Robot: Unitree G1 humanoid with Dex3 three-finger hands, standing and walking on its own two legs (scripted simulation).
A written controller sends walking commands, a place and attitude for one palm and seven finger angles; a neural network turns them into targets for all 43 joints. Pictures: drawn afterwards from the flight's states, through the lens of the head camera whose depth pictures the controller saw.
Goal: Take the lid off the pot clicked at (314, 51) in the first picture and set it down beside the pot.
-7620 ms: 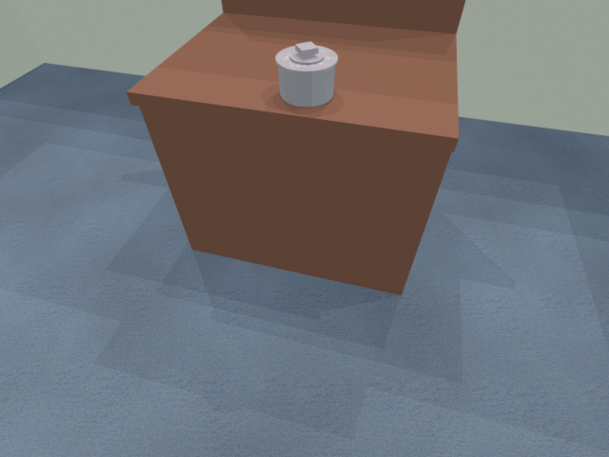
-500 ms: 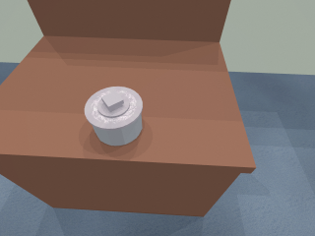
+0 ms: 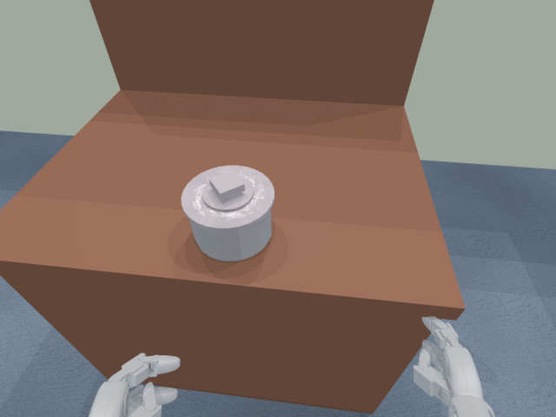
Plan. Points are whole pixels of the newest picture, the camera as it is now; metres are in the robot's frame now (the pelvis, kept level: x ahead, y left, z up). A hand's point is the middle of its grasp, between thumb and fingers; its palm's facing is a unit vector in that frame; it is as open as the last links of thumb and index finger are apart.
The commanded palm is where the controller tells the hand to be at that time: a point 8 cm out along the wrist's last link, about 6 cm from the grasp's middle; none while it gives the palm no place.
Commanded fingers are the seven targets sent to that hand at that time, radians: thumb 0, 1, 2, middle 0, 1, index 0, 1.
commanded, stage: lift the closed hand beside the body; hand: left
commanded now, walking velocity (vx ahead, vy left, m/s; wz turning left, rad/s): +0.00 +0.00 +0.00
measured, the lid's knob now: (227, 184) +0.46 +0.13 +0.10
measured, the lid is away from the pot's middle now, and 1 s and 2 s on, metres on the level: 0.00 0.00 0.00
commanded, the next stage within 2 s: raise the hand higher, near the body in 0.24 s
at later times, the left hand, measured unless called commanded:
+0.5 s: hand (90, 392) +0.14 +0.25 +0.04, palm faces +0.27 -0.88 -0.39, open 3.1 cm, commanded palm +0.09 +0.28 +0.07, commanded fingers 0.00 0.90 0.90 -1.30 -1.50 -1.30 -1.50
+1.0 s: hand (78, 348) +0.16 +0.25 +0.10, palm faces +0.32 -0.86 -0.41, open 3.1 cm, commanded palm +0.12 +0.28 +0.12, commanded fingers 0.00 0.90 0.90 -1.30 -1.50 -1.30 -1.50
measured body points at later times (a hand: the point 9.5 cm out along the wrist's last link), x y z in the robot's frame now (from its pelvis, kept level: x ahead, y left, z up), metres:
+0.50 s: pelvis +0.00 +0.02 +0.00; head -0.01 +0.00 +0.45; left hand +0.12 +0.29 +0.06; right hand +0.18 -0.20 -0.08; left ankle +0.00 +0.12 -0.74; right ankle +0.00 -0.12 -0.74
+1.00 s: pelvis +0.01 +0.02 +0.00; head -0.01 +0.00 +0.45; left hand +0.14 +0.29 +0.12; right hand +0.21 -0.19 -0.07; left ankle +0.00 +0.12 -0.74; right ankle +0.00 -0.12 -0.74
